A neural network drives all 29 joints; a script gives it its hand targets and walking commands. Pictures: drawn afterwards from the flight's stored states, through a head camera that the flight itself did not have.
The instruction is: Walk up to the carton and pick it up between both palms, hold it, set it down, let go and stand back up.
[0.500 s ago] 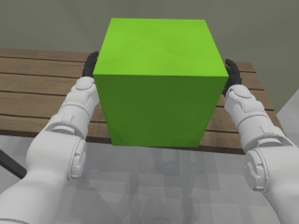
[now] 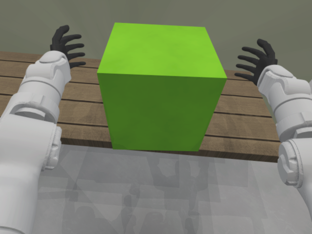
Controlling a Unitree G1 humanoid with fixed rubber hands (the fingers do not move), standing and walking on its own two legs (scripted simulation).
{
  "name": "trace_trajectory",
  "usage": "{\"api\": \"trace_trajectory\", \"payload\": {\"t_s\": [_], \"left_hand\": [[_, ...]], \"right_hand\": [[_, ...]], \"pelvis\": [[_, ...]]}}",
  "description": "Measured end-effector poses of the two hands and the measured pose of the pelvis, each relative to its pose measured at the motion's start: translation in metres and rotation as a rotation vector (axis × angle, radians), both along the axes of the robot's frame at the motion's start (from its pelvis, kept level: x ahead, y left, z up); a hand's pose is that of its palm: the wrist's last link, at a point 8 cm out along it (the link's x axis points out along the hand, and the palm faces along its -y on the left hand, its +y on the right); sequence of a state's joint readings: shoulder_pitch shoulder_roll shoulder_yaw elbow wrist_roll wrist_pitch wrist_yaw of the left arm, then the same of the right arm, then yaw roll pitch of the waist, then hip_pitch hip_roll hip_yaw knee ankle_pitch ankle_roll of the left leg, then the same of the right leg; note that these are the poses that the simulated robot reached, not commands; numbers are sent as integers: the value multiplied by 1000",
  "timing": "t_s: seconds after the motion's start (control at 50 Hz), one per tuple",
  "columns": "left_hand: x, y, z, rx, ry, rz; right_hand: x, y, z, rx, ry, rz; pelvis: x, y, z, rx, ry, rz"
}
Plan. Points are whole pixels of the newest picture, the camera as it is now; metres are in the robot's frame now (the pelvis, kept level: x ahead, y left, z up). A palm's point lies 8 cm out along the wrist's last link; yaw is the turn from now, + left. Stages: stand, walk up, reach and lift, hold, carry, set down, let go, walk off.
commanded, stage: set down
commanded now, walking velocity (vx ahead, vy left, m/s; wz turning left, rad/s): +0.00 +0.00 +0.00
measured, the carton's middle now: (158, 89) +0.51 +0.01 +0.12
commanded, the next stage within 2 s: none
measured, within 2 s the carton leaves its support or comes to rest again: neither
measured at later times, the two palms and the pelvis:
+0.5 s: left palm (98, 109) +0.49 +0.20 +0.04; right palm (216, 119) +0.46 -0.18 +0.04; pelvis +0.04 +0.00 -0.01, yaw +0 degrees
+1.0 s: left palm (83, 47) +0.52 +0.20 +0.24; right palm (262, 62) +0.48 -0.24 +0.23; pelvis +0.04 +0.01 +0.01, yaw -4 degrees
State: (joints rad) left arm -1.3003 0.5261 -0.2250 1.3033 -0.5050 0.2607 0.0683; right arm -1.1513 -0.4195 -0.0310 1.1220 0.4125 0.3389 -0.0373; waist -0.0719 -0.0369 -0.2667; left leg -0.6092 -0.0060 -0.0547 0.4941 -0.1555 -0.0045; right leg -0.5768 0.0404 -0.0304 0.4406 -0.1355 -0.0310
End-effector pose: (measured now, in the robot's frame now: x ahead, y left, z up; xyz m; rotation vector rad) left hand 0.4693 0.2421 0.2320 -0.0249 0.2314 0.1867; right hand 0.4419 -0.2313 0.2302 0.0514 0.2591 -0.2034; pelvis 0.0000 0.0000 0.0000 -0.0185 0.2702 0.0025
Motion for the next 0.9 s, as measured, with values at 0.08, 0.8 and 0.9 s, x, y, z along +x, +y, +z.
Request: {"api": "trace_trajectory", "payload": {"t_s": [0.08,0.8,0.9], "left_hand": [[3,2,3,7,-2,-3],[43,-34,-78,51,28,-164],[53,-41,-28,39,13,-185]], "right_hand": [[5,3,5,3,-9,10],[37,-29,-93,-43,-61,5],[41,-26,-36,-43,-65,18]], "pelvis": [[3,0,0,2,3,5],[54,7,2,0,104,-39],[45,7,7,9,33,-62]]}}
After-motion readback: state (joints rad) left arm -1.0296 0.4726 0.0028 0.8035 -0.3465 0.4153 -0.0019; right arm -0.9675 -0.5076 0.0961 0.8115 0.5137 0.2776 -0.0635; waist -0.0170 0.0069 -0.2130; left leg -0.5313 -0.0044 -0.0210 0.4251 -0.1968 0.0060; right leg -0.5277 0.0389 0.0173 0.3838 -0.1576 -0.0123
